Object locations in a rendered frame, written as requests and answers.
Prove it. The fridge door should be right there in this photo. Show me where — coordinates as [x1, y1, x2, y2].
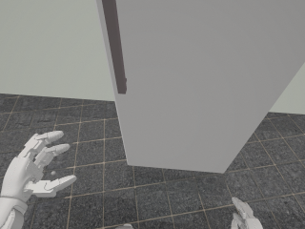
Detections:
[96, 0, 305, 174]

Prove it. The handle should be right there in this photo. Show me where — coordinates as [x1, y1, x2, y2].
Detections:
[102, 0, 127, 94]

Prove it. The robot left forearm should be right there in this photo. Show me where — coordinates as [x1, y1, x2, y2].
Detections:
[0, 196, 28, 229]

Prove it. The right robot hand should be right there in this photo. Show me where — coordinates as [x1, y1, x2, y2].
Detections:
[231, 197, 263, 229]

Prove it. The left robot hand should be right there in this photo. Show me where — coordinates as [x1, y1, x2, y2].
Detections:
[0, 131, 77, 202]

